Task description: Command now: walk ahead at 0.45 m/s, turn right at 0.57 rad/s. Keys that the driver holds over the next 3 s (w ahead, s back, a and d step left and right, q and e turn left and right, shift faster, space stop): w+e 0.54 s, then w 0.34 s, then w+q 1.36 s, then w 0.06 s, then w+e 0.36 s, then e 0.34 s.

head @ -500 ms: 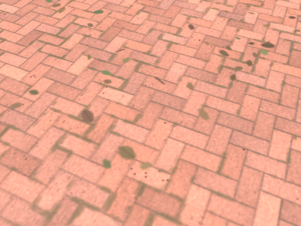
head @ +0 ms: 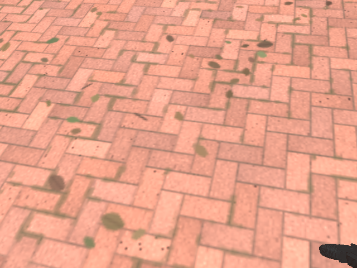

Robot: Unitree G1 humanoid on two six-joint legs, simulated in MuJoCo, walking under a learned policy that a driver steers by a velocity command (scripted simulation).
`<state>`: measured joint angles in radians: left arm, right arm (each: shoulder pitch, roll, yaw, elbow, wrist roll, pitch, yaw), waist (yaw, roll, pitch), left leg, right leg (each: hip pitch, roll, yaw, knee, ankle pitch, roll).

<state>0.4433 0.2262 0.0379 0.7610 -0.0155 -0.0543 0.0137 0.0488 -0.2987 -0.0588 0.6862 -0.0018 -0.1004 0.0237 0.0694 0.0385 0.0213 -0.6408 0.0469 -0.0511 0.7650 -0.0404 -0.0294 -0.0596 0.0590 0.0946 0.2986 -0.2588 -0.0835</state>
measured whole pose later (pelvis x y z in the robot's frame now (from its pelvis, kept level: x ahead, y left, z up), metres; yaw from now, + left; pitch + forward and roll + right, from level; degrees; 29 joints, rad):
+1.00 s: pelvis +0.54 -0.14 +0.00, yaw -24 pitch +1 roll -1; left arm 0.32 0.27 0.05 0.74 0.01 -0.08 -0.02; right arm 0.15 -0.32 -0.04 0.77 0.02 -0.06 0.02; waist 0.04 0.05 0.04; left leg -0.67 0.13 -0.03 0.94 -0.12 -0.03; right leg -0.11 0.06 -0.04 0.27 -0.18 -0.07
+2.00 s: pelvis +1.10 -0.25 +0.00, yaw +10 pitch +1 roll -2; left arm 0.31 0.27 0.06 0.78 0.01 -0.10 0.00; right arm 0.21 -0.33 -0.07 0.64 0.02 -0.01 0.01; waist 0.05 0.06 0.03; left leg -0.65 0.08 -0.06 1.05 -0.24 -0.02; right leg -0.13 0.03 -0.10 0.31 -0.21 -0.03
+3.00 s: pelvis +1.61 -0.10 -0.02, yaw +5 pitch +3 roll +0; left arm 0.17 0.31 0.06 0.66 0.00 -0.02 -0.01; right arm 0.14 -0.31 -0.04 0.68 -0.01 -0.03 -0.03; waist 0.01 0.01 0.08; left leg -0.59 0.04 -0.09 1.11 -0.44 -0.07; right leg -0.40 0.11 0.05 0.45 -0.10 -0.09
